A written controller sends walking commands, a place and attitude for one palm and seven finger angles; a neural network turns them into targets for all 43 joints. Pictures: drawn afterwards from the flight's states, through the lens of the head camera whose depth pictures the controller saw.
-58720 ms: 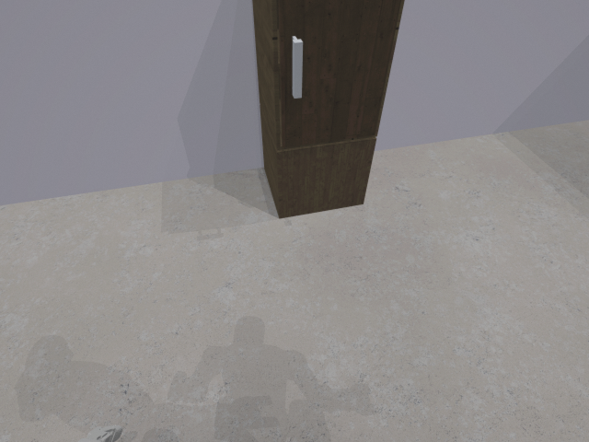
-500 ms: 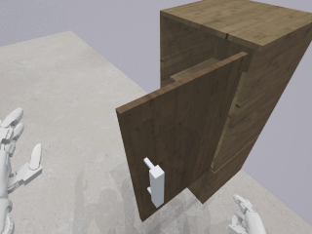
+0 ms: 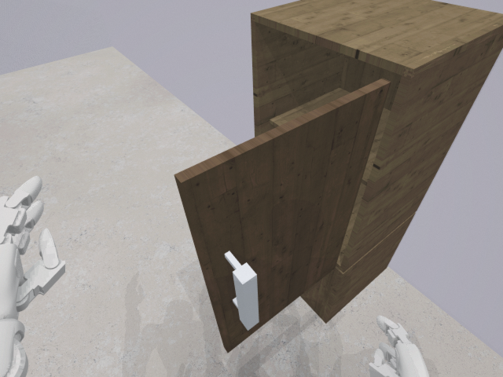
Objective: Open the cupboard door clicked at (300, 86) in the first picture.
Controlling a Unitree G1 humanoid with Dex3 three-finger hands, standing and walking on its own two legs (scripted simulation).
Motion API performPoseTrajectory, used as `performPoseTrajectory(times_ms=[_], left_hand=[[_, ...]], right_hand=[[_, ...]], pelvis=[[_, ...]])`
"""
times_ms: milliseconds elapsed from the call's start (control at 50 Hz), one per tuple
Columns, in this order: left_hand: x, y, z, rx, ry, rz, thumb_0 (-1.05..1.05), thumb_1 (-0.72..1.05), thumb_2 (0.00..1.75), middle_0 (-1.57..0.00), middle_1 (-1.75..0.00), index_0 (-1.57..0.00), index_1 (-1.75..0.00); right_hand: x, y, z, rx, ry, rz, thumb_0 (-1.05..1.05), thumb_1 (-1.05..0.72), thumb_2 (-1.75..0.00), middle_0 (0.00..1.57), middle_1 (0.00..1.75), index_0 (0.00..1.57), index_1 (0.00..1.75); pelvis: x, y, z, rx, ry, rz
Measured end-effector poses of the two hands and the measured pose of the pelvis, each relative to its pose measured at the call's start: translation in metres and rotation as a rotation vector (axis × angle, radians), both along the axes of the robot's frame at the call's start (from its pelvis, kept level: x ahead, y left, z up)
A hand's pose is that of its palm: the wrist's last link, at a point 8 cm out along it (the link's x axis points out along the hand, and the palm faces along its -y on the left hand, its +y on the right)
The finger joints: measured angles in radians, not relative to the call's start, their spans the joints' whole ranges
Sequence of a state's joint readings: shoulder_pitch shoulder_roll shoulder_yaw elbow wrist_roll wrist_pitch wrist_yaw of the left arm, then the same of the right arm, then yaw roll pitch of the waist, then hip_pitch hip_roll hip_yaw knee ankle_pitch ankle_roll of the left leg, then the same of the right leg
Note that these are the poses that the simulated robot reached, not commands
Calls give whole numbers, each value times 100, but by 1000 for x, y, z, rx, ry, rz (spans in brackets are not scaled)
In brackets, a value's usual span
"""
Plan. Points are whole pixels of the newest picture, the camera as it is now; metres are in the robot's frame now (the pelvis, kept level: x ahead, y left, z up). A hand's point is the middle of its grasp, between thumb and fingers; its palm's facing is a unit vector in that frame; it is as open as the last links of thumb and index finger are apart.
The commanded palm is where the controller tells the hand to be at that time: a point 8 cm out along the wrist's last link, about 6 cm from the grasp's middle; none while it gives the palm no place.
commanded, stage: step back with the hand held close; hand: left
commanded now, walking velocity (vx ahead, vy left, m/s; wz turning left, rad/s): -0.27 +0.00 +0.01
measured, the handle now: (240, 290) +0.27 +0.07 -0.03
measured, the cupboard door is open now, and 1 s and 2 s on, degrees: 89 89 89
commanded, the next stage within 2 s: stop stepping back and stand still in 1.10 s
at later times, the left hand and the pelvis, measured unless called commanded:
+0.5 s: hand (17, 304) +0.14 +0.29 +0.15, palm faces +0.41 -0.75 -0.52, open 7.4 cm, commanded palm +0.08 +0.32 +0.17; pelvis -0.06 +0.02 -0.01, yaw -1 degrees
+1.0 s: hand out of the picture +0.07 +0.31 +0.17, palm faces +0.47 -0.74 -0.48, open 7.4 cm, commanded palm +0.02 +0.33 +0.17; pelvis -0.13 +0.03 -0.01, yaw -1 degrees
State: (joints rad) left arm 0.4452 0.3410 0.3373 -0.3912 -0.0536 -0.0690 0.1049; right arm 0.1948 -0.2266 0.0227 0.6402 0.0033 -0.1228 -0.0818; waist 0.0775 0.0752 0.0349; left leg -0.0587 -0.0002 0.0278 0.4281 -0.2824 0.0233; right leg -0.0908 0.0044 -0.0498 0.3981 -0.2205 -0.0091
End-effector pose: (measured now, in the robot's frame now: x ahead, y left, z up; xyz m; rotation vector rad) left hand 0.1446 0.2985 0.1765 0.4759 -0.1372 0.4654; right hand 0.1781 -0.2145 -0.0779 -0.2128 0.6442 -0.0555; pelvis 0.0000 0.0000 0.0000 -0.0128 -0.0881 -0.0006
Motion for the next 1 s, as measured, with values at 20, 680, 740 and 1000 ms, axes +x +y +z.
performPoseTrajectory(times_ms=[20,680,740,1000], left_hand=[[2,2,2,14,-9,1,2,89,90,-21,-30,-21,-30],[-79,25,-15,118,-66,-64,2,89,90,-21,-30,-21,-30],[-85,25,-14,114,-99,-91,2,89,90,-21,-30,-21,-30],[-115,44,9,146,-89,-46,1,89,90,-21,-30,-21,-30]], right_hand=[[0,0,0,-1,3,1,1,-90,-89,20,30,20,30],[-110,8,-11,-81,76,-71,1,-90,-89,20,30,20,30],[-125,8,-13,-102,102,-74,1,-90,-89,20,30,20,30],[-157,25,-3,-57,116,-74,1,-90,-89,20,30,20,30]], pelvis=[[-1,0,0,-2,7,4],[-94,26,-22,-5,59,3],[-104,29,-24,-10,64,8],[-127,30,-5,-45,157,-14]])
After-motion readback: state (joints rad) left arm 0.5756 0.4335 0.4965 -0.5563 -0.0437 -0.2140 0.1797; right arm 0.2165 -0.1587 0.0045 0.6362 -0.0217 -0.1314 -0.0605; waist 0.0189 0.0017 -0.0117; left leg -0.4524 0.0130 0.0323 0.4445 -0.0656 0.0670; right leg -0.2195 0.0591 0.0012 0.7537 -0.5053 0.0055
